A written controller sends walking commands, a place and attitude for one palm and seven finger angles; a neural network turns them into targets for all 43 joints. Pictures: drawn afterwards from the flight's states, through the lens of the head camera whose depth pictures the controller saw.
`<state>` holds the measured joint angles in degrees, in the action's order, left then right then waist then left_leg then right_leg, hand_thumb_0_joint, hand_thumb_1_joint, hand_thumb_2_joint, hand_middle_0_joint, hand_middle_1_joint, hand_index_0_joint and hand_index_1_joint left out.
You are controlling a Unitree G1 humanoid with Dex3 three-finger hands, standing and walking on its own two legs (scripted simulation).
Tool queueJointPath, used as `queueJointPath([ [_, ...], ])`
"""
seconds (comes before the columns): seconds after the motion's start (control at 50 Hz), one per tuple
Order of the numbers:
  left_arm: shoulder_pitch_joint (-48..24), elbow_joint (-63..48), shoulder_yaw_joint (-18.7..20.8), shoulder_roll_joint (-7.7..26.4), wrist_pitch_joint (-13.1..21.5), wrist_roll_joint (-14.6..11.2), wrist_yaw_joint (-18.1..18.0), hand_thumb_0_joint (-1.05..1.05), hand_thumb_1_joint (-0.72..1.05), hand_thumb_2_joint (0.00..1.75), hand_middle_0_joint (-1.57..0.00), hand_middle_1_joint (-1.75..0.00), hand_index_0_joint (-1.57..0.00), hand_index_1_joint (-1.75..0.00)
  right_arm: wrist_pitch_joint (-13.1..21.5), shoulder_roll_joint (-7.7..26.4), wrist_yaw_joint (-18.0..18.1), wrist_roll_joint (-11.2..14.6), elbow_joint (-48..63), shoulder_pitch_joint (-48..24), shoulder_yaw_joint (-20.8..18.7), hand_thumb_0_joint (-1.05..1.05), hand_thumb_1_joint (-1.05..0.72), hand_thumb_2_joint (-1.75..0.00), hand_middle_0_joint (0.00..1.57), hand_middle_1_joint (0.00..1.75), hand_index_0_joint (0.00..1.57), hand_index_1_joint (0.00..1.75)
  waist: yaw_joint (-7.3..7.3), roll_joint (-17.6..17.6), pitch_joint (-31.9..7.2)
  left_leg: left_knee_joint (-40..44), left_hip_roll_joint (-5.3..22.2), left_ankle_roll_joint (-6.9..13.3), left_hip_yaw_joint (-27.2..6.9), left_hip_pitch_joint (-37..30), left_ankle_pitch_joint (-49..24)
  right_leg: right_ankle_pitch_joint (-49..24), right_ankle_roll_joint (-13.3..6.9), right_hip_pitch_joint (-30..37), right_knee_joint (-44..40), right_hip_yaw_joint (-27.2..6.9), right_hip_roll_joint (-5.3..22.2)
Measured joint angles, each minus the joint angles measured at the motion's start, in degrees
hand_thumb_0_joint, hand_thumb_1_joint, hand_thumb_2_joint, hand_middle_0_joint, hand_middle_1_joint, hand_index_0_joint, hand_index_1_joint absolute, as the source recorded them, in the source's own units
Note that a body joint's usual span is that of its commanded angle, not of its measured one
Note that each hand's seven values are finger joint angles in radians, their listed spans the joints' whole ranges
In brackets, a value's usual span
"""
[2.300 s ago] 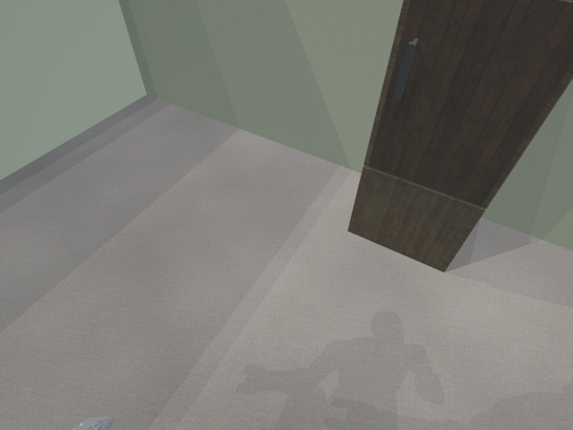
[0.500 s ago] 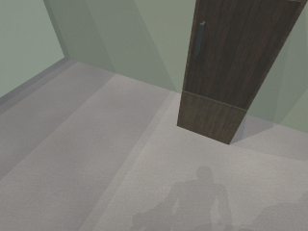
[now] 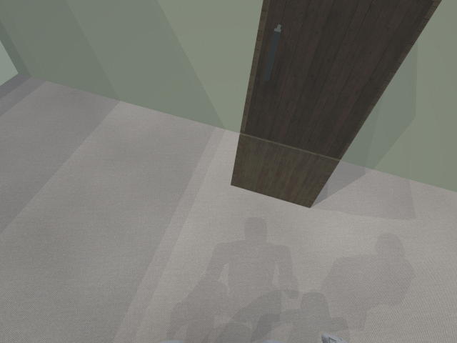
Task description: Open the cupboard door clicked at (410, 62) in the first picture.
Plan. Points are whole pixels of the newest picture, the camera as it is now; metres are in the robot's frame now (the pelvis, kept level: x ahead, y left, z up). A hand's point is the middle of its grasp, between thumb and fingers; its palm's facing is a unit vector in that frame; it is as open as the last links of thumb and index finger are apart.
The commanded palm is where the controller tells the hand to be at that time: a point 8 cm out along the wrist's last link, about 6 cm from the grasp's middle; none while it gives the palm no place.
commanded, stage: turn to face it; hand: left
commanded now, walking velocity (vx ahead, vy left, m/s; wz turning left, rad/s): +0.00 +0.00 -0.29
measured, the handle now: (272, 53) +0.92 -0.04 +0.04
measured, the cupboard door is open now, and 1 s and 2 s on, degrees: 0 0 0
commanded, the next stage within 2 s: take the last steps up to it in 0.14 s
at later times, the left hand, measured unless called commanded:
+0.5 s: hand (145, 321) +0.17 +0.17 -0.16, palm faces -0.15 -0.97 -0.19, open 7.3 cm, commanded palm none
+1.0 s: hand (192, 248) +0.34 +0.11 -0.17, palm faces -0.32 -0.94 -0.12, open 7.4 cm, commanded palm none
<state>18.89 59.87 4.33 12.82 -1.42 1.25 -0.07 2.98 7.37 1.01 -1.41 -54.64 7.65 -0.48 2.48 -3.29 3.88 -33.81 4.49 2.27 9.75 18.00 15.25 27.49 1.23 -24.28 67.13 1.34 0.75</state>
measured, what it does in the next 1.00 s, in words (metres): walks ahead, turning right: right foot, then left foot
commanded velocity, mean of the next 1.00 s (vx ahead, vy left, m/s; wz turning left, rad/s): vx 0.23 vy -0.08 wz -0.14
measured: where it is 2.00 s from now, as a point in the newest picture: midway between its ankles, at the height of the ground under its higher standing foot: (236, 322)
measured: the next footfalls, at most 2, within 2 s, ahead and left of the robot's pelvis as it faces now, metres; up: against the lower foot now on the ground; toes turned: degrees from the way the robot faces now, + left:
right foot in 0.30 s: +0.09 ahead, -0.13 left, +0.00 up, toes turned -12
left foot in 0.58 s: +0.16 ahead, +0.12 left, +0.00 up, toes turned -1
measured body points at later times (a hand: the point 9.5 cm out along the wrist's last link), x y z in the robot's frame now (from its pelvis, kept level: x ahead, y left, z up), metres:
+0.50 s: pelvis +0.07 +0.01 +0.00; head +0.08 +0.01 +0.45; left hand +0.18 +0.22 -0.15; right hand +0.03 -0.23 -0.15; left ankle +0.08 +0.12 -0.69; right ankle +0.05 -0.12 -0.73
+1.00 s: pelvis +0.22 -0.03 +0.00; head +0.26 -0.03 +0.45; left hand +0.36 +0.16 -0.16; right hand +0.03 -0.17 -0.13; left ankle +0.12 +0.12 -0.73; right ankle +0.30 -0.18 -0.70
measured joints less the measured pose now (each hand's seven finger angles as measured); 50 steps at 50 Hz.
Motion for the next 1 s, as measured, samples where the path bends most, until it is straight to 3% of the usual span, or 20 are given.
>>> queueJointPath([
  [0.12,-7.1,-5.3,0.9,1.1,-0.7,0.1,0.2,0.0,0.91,0.9,-0.19,-0.3,-0.19,-0.3,-1.0,1.8,0.5,-0.2,-1.4,2.9,-1.7,-0.01,-0.93,-0.9,0.2,0.3,0.2,0.3,-1.86,1.3,-0.6,5.3,-0.4,0.8,3.5,-4.2,-0.8,-5.0,0.9,-3.4,-10.0,2.7,2.3],
  [0.26,-12.0,-7.9,-0.3,0.0,-0.5,0.4,0.2,0.0,0.91,0.9,-0.19,-0.3,-0.19,-0.3,-2.7,4.4,-0.1,-0.5,-3.6,6.8,-2.8,0.0,-0.91,-0.9,0.2,0.3,0.2,0.3,-4.47,4.0,-0.2,1.7,0.7,-0.1,6.4,-5.4,3.1,-9.1,0.1,4.1,-28.2,3.4,2.1],
  [0.3,-12.0,-8.3,-0.9,-0.2,0.4,0.5,0.1,0.0,0.91,0.9,-0.19,-0.3,-0.19,-0.3,-3.2,4.8,-0.4,-0.3,-4.2,8.4,-2.7,0.0,-0.91,-0.9,0.2,0.3,0.2,0.3,-4.6,4.3,-0.7,-2.8,1.7,-1.1,6.9,-4.1,5.8,-12.9,-1.3,6.9,-33.8,3.3,1.8],
  [0.36,-11.8,-7.7,-2.0,-1.8,1.4,0.2,-0.1,0.0,0.91,0.9,-0.19,-0.3,-0.19,-0.3,-5.0,5.4,-0.5,0.0,-5.3,9.1,-2.6,0.01,-0.91,-0.9,0.2,0.3,0.2,0.3,-5.01,6.3,-0.6,-16.4,1.5,-3.1,0.0,1.5,14.7,-10.9,-2.2,7.1,-32.5,3.8,0.3],
  [0.42,-9.8,-6.5,-2.4,-2.9,1.7,0.2,-0.3,0.0,0.91,0.9,-0.19,-0.3,-0.2,-0.3,-5.3,5.0,-1.2,-0.3,-5.6,9.5,-2.5,0.01,-0.91,-0.9,0.2,0.3,0.2,0.3,-4.78,5.8,-1.4,-24.3,1.0,-3.9,-3.5,5.8,12.3,-11.6,-2.2,9.3,-35.8,3.2,-0.2],
  [0.48,-7.5,-4.5,-2.3,-3.2,1.7,0.2,-0.2,0.0,0.91,0.9,-0.2,-0.3,-0.2,-0.3,-4.5,4.1,-1.5,-0.4,-4.7,9.8,-2.3,0.01,-0.91,-0.9,0.2,0.3,0.2,0.3,-4.67,4.5,-2.3,-20.2,1.5,-4.4,-3.9,6.2,10.3,-12.2,-1.9,10.8,-38.3,2.5,-0.2],
  [0.56,-5.0,-2.0,-1.5,-1.9,1.3,0.0,0.2,0.0,0.92,0.9,-0.2,-0.3,-0.2,-0.3,-2.7,2.8,-1.4,-0.5,-3.4,10.2,-2.0,0.01,-0.9,-0.9,0.2,0.3,0.2,0.3,-4.13,2.8,-3.0,-5.6,1.4,-4.4,-3.0,1.3,5.9,-10.2,-1.0,11.3,-36.8,1.4,-0.1],
  [0.58,-4.2,-1.6,-1.3,-1.6,1.0,-0.1,0.4,0.0,0.92,0.9,-0.2,-0.3,-0.2,-0.3,-1.9,2.7,-1.2,-0.5,-3.1,10.6,-1.9,0.01,-0.9,-0.9,0.2,0.3,0.2,0.3,-4.12,2.8,-3.3,-1.8,1.4,-4.1,-2.8,-0.4,4.7,-8.6,-1.1,10.6,-34.7,1.3,-0.2],
  [0.64,-2.8,0.2,-0.7,-0.8,-0.7,0.2,1.0,0.0,0.92,0.9,-0.2,-0.3,-0.2,-0.3,-0.3,1.6,-0.6,-1.1,-3.6,11.3,-1.5,0.01,-0.9,-0.9,0.2,0.3,0.2,0.3,-4.4,1.5,-3.7,-3.2,1.2,-1.6,-0.9,-1.5,5.1,-1.2,-2.0,4.8,-18.8,0.2,-0.2],
  [0.7,-3.1,1.1,-0.2,-0.3,-0.8,0.7,1.9,0.01,0.92,0.9,-0.19,-0.3,-0.2,-0.3,0.5,0.4,0.1,-1.0,-5.0,13.5,-1.0,0.01,-0.9,-0.9,0.2,0.3,0.2,0.3,-4.7,1.3,-3.6,2.4,1.1,-1.4,0.1,-6.0,3.8,-6.3,-1.8,-1.3,-5.8,0.7,0.5],
  [0.76,-4.1,0.9,-0.1,-0.3,-0.1,0.6,2.1,0.01,0.91,0.9,-0.19,-0.3,-0.19,-0.3,0.9,-0.7,0.5,-0.6,-7.1,16.0,-0.6,0.01,-0.9,-0.9,0.2,0.3,0.2,0.3,-4.25,1.3,-3.1,8.7,0.9,-1.7,0.8,-10.5,2.1,-11.9,-0.9,-5.6,-2.6,0.9,2.0],
  [0.86,-6.3,0.7,-0.5,-1.2,0.0,0.5,2.1,0.01,0.91,0.9,-0.19,-0.3,-0.19,-0.3,1.0,-2.4,0.7,-0.4,-9.9,19.1,-0.6,0.01,-0.9,-0.9,0.2,0.3,0.2,0.3,-4.34,1.1,-1.9,13.9,0.8,-2.6,2.3,-15.8,2.1,-16.1,0.0,-9.7,-6.8,1.8,4.3],
  [0.92,-8.4,0.9,-0.8,-1.9,-0.1,0.3,2.1,0.01,0.92,0.9,-0.19,-0.3,-0.19,-0.3,0.9,-3.2,0.6,-0.6,-11.0,20.3,-0.7,0.01,-0.9,-0.9,0.2,0.3,0.2,0.3,-5.33,1.1,-0.7,14.8,1.0,-3.6,3.0,-18.2,3.5,-16.4,-0.3,-9.2,-15.5,3.4,5.0],
  [1.0,-11.5,0.7,-1.3,-2.8,0.7,0.1,2.2,0.01,0.92,0.9,-0.19,-0.3,-0.19,-0.3,0.4,-3.3,0.3,-0.7,-12.2,21.5,-1.2,0.01,-0.9,-0.9,0.2,0.3,0.2,0.3,-6.89,1.7,0.9,13.3,1.9,-5.7,3.8,-20.7,6.9,-15.3,-1.9,-6.1,-26.8,5.5,4.0],
])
